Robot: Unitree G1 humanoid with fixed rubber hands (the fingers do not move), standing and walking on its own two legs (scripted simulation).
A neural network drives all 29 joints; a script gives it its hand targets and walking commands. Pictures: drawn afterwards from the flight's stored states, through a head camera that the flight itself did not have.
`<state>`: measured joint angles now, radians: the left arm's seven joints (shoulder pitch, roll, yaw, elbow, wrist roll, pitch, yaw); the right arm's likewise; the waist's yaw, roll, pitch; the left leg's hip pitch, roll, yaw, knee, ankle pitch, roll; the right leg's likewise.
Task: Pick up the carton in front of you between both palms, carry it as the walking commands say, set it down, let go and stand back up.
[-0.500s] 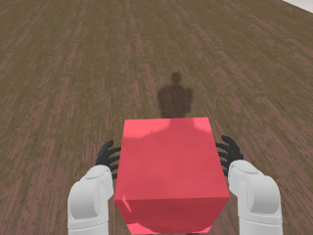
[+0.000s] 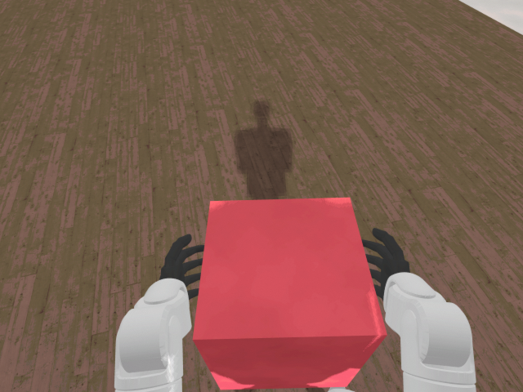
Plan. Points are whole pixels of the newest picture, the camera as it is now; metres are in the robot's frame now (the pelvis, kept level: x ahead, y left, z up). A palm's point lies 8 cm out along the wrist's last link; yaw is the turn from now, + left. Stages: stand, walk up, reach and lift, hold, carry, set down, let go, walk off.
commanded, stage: carry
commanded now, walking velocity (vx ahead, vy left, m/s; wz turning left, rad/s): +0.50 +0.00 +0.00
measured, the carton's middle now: (281, 298) +0.28 -0.01 -0.02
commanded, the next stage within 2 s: none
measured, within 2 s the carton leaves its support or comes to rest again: neither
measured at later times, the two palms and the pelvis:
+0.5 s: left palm (210, 127) +0.59 +0.11 +0.09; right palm (359, 122) +0.61 -0.19 +0.08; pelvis +0.32 -0.05 +0.00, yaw +2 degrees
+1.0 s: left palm (199, 60) +0.92 +0.16 +0.06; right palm (311, 53) +0.91 -0.14 +0.07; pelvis +0.65 +0.02 +0.00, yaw +0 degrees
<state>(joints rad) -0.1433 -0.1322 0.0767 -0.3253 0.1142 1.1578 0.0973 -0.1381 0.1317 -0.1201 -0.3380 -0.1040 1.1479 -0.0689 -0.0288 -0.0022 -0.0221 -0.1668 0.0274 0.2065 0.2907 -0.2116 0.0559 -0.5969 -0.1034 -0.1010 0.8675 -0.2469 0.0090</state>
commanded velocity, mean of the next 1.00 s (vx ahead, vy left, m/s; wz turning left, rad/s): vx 0.50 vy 0.00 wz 0.00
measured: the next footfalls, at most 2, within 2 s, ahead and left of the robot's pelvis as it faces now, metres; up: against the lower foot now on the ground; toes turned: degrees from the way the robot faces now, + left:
right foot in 0.20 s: +0.34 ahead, -0.13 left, +0.00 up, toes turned -11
left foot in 0.72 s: +0.66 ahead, +0.09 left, +0.00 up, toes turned +13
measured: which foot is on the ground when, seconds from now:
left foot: down 0.00-0.24, up 0.26-0.70, down 0.72-1.00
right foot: up 0.00-0.18, down 0.20-0.72, up 0.74-1.00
